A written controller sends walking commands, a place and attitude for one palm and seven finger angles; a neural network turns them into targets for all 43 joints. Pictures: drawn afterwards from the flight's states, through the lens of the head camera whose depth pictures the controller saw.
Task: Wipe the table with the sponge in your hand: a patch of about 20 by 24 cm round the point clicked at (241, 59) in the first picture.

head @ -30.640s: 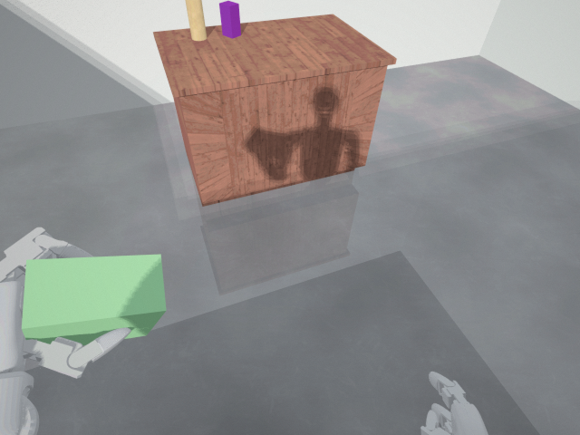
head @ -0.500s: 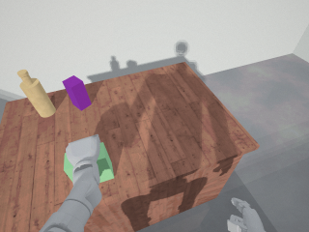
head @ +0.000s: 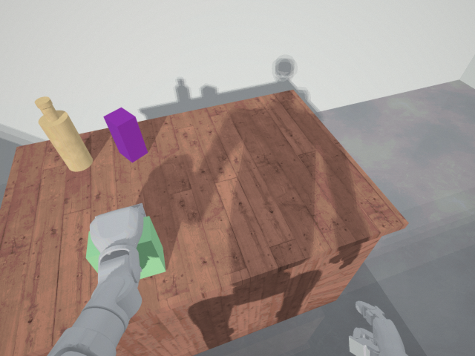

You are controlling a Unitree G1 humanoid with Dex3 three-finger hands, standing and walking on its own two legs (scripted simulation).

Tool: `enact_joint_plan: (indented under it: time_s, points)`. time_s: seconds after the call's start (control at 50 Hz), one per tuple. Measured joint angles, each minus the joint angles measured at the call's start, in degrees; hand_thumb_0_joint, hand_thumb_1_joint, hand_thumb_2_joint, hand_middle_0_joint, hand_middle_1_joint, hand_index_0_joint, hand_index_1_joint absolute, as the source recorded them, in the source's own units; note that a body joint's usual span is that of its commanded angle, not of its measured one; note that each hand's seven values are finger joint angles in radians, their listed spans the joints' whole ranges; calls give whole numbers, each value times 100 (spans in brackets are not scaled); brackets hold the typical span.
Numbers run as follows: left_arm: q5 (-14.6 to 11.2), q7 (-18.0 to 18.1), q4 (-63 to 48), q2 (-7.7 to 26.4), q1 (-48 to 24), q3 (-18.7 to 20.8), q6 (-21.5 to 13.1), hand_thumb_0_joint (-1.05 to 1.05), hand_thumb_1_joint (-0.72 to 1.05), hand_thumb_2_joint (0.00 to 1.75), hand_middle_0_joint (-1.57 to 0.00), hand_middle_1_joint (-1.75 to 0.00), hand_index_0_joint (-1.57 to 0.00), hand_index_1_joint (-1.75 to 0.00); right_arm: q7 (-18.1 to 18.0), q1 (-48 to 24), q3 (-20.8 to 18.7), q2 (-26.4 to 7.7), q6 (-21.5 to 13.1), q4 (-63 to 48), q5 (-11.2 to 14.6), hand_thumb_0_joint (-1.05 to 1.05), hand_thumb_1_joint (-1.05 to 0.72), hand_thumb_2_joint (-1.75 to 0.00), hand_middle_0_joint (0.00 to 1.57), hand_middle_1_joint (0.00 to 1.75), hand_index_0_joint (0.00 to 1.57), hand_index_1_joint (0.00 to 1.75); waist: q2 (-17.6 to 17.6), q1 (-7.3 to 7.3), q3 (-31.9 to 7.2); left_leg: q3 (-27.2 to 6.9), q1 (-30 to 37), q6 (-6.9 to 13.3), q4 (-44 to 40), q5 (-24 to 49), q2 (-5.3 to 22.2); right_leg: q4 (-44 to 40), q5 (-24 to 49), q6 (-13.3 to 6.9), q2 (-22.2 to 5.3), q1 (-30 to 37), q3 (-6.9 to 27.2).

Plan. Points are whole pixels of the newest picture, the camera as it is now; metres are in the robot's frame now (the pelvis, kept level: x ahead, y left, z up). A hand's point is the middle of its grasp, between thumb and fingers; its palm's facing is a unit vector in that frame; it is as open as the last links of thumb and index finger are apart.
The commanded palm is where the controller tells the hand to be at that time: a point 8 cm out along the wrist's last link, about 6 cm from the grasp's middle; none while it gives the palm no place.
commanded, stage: wipe forward along the middle lane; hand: left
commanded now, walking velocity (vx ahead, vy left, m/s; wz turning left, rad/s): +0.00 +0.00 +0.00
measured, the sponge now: (132, 257) +0.30 +0.25 -0.06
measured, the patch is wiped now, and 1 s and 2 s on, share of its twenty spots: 0.95 0.95 0.95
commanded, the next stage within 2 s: slide back across to the first lane in 1.44 s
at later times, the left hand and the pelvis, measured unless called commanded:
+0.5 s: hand (127, 225) +0.35 +0.26 -0.02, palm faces -0.13 +0.01 -0.99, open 9.8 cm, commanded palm +0.33 +0.26 +0.01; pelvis -0.03 -0.02 -0.01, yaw +1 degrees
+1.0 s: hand (126, 202) +0.40 +0.29 -0.02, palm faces -0.15 +0.02 -0.99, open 9.8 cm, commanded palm +0.39 +0.28 +0.01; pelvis -0.03 -0.02 -0.03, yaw +0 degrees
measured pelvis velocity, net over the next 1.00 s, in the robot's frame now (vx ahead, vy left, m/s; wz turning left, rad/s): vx -0.03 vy -0.02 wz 0.00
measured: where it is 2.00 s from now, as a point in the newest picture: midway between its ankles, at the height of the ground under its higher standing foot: outside the picture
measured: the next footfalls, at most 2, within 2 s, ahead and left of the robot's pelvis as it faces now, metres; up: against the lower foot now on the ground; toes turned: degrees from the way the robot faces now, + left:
none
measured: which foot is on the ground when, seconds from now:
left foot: down 0.00-1.00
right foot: down 0.00-1.00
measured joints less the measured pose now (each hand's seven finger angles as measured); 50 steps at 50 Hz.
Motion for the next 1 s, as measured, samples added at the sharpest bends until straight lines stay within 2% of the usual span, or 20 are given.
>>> enact_joint_plan:
  time_s: [0.18,0.34,0.6,0.8,1.0]
  points:
    - [127,-60,691,126,-647,72,-264,-2,-49,106,-74,-134,-75,-139,-73,122,-37,-40,-60,45,-28,1,-90,-90,20,30,20,30,34,-60,-20,-73,-412,-22,231,-7,-13,206,-19,-22,-20,-377,-74]
    - [77,74,1332,311,-1126,321,-568,-1,-50,107,-75,-133,-77,-138,-90,353,-65,-50,-102,144,-47,1,-90,-90,20,30,20,30,46,-149,-99,-100,-810,-73,447,-20,32,399,-19,-68,20,-766,-105]
    - [30,171,2410,854,-1999,752,-1041,-1,-51,107,-76,-132,-78,-138,-122,673,-80,-170,-239,242,-48,1,-90,-90,20,30,20,30,51,-433,-74,-121,-1428,-92,750,1,124,607,77,-143,111,-1358,-133]
    - [66,214,3035,1225,-2628,855,-1189,0,-52,107,-76,-132,-78,-137,-79,907,-85,-236,-382,315,-60,1,-90,-90,20,30,20,30,43,-631,-109,-164,-1884,-73,977,-38,158,729,100,-161,148,-1765,-171]
    - [79,139,3419,1425,-3060,932,-1212,0,-52,108,-77,-132,-78,-137,-11,992,-29,-211,-443,334,-72,1,-90,-90,20,30,20,30,65,-732,-178,-162,-2169,-66,1153,-136,171,826,43,-120,162,-2019,-164]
